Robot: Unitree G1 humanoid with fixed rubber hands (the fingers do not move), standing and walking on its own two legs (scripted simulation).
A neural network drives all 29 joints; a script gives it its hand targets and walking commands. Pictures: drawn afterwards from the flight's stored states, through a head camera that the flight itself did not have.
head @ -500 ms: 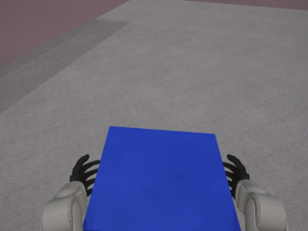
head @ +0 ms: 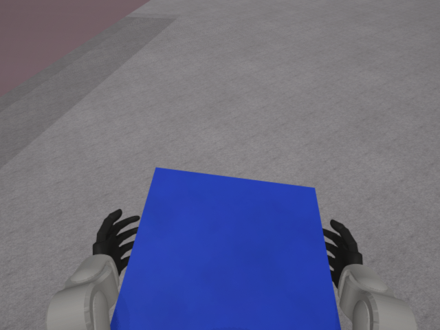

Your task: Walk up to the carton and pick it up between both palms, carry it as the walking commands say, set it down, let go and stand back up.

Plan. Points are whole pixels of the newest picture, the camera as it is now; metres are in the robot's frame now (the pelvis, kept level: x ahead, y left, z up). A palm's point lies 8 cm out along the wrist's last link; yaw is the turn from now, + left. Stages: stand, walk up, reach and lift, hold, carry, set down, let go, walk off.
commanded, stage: carry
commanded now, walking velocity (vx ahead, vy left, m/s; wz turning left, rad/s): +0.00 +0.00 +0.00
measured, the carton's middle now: (223, 269) +0.26 +0.00 -0.01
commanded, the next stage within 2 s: none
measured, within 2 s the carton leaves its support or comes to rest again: neither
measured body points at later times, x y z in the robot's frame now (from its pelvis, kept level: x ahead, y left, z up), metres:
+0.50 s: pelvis +0.29 +0.01 +0.03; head +0.34 +0.00 +0.48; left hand +0.57 +0.20 +0.09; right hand +0.55 -0.17 +0.06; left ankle +0.26 +0.08 -0.68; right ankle +0.23 -0.12 -0.66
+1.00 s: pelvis +0.56 +0.01 +0.01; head +0.56 -0.01 +0.46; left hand +0.82 +0.19 +0.04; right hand +0.81 -0.18 +0.02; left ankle +0.41 +0.09 -0.64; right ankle +0.45 -0.08 -0.68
